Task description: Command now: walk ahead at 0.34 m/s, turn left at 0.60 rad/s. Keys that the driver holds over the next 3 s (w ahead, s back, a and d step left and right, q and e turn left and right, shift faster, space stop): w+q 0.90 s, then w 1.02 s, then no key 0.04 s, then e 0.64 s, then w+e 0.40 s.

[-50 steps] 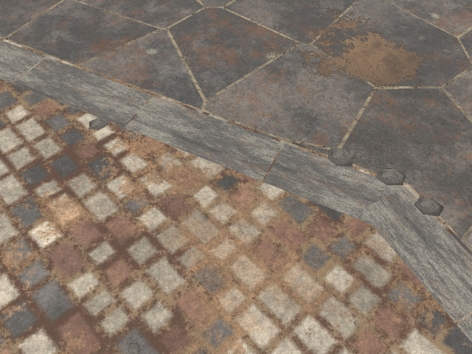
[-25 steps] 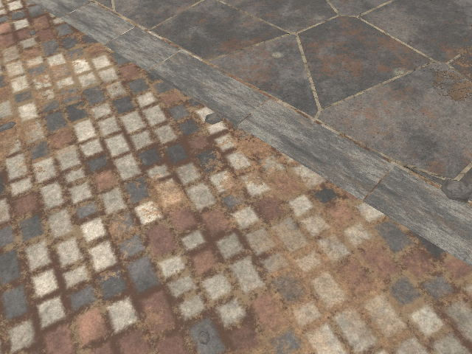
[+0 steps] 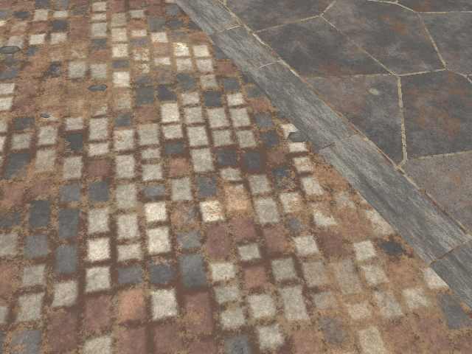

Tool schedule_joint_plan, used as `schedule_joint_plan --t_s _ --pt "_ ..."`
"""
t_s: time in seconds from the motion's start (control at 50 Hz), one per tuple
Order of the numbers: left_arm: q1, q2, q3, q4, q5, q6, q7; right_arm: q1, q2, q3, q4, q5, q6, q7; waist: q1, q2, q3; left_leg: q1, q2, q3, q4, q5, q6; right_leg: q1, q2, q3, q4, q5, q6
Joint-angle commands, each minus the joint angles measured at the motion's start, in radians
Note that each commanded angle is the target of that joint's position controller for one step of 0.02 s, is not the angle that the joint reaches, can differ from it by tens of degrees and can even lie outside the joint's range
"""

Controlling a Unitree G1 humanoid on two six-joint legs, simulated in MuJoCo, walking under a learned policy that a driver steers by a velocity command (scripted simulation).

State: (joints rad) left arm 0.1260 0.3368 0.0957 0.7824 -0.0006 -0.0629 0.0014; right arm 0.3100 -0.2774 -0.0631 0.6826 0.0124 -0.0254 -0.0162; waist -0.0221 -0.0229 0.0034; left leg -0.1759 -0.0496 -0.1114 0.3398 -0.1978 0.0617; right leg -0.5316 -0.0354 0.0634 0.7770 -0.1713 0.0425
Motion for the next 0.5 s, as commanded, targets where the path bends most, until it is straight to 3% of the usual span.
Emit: schedule_joint_plan --t_s 0.02,0.12,0.18,0.2,0.22,0.24,0.26,0.28,0.3,0.34,0.38,0.44,0.5 --pt "-0.123 0.052 0.002 -0.095 -0.007 -0.033 -0.011 -0.013 -0.207 -0.060 -0.063 0.007 -0.019 -0.007 -0.024 0.162 0.011 0.026 0.211 -0.252 -0.147 -0.158 0.160 -0.050 0.023 0.003 -0.147 0.052 0.017" --pt "-0.145 0.075 0.001 -0.120 -0.023 -0.058 -0.026 0.018 -0.207 -0.059 -0.054 0.014 -0.011 -0.001 -0.030 0.162 0.018 -0.021 0.214 -0.339 -0.093 -0.196 0.155 0.083 0.046 0.012 -0.257 0.019 -0.001" --pt "-0.039 0.094 0.014 -0.097 -0.022 -0.074 -0.023 0.003 -0.163 -0.044 -0.060 0.013 -0.004 0.001 0.037 0.171 -0.006 -0.064 0.166 -0.358 0.005 -0.178 0.115 0.283 0.047 -0.007 -0.354 0.029 -0.041" --pt "0.050 0.117 0.025 -0.080 -0.014 -0.078 -0.015 -0.005 -0.120 -0.030 -0.065 0.010 -0.005 0.000 0.082 0.154 -0.045 -0.141 0.123 -0.319 0.109 -0.182 0.079 0.437 -0.008 0.029 -0.367 0.016 -0.069" --pt "0.201 0.171 0.038 -0.061 0.002 -0.077 -0.005 -0.003 -0.044 -0.006 -0.080 -0.005 -0.008 0.001 0.132 -0.002 -0.155 -0.273 0.033 -0.191 0.411 -0.280 0.025 0.659 -0.188 0.216 -0.394 -0.100 -0.134" --pt "0.272 0.256 0.056 -0.029 0.021 -0.065 -0.014 0.033 -0.048 -0.005 -0.141 0.029 -0.020 -0.004 0.093 -0.286 -0.182 -0.571 -0.051 -0.078 0.692 -0.437 -0.009 0.786 -0.375 0.658 -0.522 -0.450 -0.270" --pt "0.216 0.176 0.038 -0.046 0.003 -0.063 -0.019 0.045 -0.149 -0.026 -0.109 0.038 -0.024 -0.006 0.087 -0.195 -0.084 -0.663 0.035 -0.086 0.825 -0.370 -0.023 0.717 -0.380 0.672 -0.557 -0.573 -0.273" --pt "0.182 0.114 0.021 -0.059 -0.005 -0.057 -0.014 -0.005 -0.180 -0.036 -0.100 0.029 -0.020 -0.003 0.094 -0.147 -0.004 -0.688 0.064 -0.070 0.866 -0.277 -0.029 0.654 -0.332 0.527 -0.548 -0.481 -0.237" --pt "0.145 0.081 0.008 -0.070 0.001 -0.052 -0.011 -0.011 -0.166 -0.036 -0.087 0.020 -0.015 -0.001 0.079 -0.096 0.015 -0.656 0.089 -0.054 0.867 -0.201 -0.038 0.598 -0.283 0.406 -0.556 -0.344 -0.209" --pt "0.110 0.051 -0.005 -0.065 0.010 -0.045 -0.002 -0.044 -0.137 -0.035 -0.097 0.015 -0.012 0.013 0.060 -0.094 0.044 -0.610 0.133 -0.036 0.833 -0.108 -0.047 0.508 -0.229 0.237 -0.584 -0.136 -0.188" --pt "0.120 0.057 -0.003 -0.055 0.009 -0.051 0.001 -0.059 -0.099 -0.026 -0.110 0.018 -0.008 0.022 0.059 -0.098 0.042 -0.602 0.143 -0.004 0.825 -0.050 -0.061 0.477 -0.211 0.135 -0.610 -0.015 -0.197" --pt "0.136 0.079 0.002 -0.037 0.010 -0.052 0.003 -0.107 -0.078 -0.017 -0.137 0.013 -0.005 0.026 0.063 -0.065 0.054 -0.631 0.148 0.010 0.730 0.034 -0.084 0.479 -0.214 0.028 -0.628 0.132 -0.217" --pt "0.134 0.099 0.003 -0.026 0.006 -0.043 0.007 -0.176 -0.058 -0.006 -0.154 0.010 -0.014 0.043 0.080 -0.054 0.068 -0.578 0.145 0.058 0.539 0.172 -0.081 0.478 -0.194 -0.087 -0.629 0.212 -0.198"
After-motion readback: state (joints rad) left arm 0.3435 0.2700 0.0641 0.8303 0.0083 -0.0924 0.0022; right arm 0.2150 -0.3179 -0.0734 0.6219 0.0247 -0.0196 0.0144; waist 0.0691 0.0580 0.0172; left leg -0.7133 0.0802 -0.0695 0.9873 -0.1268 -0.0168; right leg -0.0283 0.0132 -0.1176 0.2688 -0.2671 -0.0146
